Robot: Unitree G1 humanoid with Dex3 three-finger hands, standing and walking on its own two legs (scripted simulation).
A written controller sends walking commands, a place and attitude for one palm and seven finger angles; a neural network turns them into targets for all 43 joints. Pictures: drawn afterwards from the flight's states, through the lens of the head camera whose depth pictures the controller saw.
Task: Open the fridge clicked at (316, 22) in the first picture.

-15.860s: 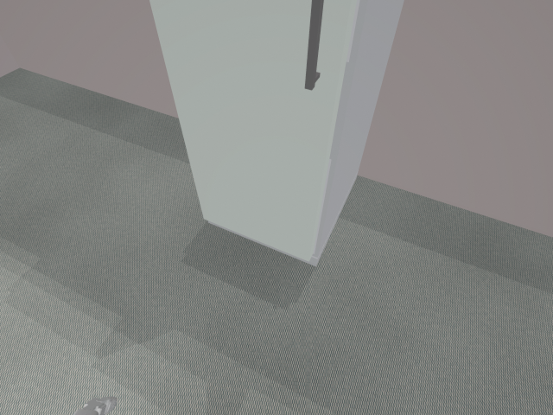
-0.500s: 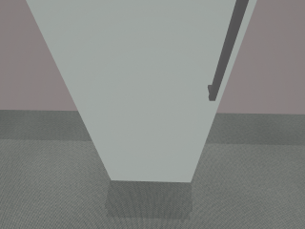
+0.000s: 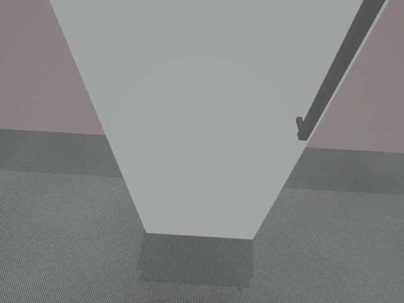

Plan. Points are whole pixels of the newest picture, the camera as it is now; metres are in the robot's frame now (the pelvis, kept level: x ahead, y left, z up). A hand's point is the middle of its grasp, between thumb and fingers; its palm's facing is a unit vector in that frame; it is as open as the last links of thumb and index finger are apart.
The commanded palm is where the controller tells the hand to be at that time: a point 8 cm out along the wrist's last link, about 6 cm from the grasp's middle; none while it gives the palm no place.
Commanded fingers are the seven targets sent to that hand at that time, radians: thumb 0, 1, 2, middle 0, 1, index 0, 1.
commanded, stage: come to a stop and stand still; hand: right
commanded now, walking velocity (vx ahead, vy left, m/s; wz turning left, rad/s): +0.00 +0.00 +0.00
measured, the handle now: (341, 47) +0.45 -0.17 +0.29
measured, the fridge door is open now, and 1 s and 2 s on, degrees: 0 0 0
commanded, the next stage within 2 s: look again from close up in 1.14 s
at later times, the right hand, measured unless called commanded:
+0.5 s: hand out of the picture -0.02 -0.19 -0.16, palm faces +0.00 +0.97 -0.24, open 7.3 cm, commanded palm none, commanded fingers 0.00 -0.90 -0.90 0.20 0.30 0.20 0.30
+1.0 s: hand out of the picture +0.00 -0.20 -0.16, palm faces -0.01 +0.97 -0.22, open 7.3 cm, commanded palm none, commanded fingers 0.00 -0.90 -0.90 0.20 0.30 0.20 0.30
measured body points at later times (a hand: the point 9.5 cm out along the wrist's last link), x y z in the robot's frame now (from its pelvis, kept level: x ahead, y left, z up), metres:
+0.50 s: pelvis -0.01 +0.00 +0.01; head -0.01 +0.01 +0.46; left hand +0.01 +0.24 -0.15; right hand -0.01 -0.24 -0.14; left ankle +0.03 +0.11 -0.72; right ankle -0.03 -0.10 -0.72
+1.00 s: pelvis -0.02 -0.02 +0.01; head -0.03 -0.02 +0.46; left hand -0.02 +0.20 -0.15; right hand +0.00 -0.25 -0.14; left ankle +0.03 +0.11 -0.72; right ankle -0.03 -0.10 -0.72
